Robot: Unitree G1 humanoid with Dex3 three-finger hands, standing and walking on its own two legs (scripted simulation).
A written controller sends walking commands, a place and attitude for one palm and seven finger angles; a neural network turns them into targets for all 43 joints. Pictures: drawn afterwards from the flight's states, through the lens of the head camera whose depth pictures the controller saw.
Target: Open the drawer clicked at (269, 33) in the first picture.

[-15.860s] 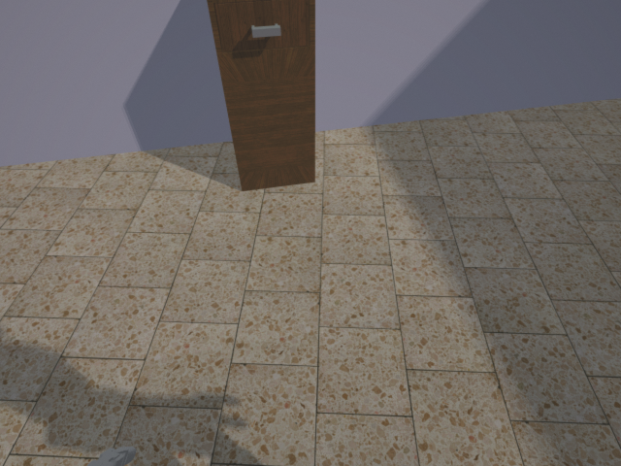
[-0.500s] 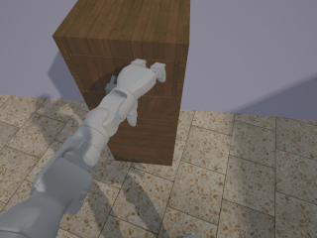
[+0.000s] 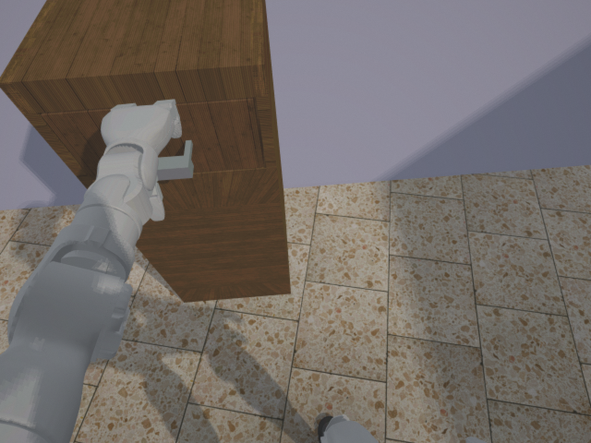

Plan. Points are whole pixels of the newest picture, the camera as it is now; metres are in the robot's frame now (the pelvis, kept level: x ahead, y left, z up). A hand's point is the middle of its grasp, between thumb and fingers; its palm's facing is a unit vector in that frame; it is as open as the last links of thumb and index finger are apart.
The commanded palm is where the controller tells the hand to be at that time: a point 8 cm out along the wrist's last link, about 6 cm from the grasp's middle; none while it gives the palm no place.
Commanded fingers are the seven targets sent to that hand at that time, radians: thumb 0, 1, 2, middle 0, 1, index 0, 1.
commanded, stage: lift the fingers back up to retry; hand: left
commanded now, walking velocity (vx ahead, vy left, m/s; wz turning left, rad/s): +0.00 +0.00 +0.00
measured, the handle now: (162, 158) +0.58 +0.17 +0.01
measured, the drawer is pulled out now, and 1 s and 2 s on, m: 0.00 0.00 0.00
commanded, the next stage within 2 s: re-aim the fingers above the handle in 0.28 s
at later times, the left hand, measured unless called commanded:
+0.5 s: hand (156, 137) +0.54 +0.14 +0.10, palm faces +0.04 +0.01 -1.00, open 13.3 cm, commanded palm +0.49 +0.17 +0.13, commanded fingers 0.00 -0.50 0.30 -0.30 -1.20 -0.30 -1.20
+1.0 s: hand (125, 156) +0.51 +0.19 +0.09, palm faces +0.03 +0.06 -1.00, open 13.8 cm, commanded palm +0.49 +0.17 +0.13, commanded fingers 0.00 -0.50 0.30 -0.30 -1.20 -0.30 -1.20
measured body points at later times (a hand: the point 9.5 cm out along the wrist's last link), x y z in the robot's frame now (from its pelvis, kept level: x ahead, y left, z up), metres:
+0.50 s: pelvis +0.02 +0.02 +0.00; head +0.10 -0.01 +0.44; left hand +0.53 +0.14 +0.15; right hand +0.06 -0.24 -0.15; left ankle -0.03 +0.12 -0.72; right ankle +0.06 -0.10 -0.72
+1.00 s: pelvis +0.02 +0.02 +0.00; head +0.10 +0.00 +0.44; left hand +0.51 +0.18 +0.14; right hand +0.09 -0.25 -0.14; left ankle -0.03 +0.12 -0.72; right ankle +0.06 -0.10 -0.72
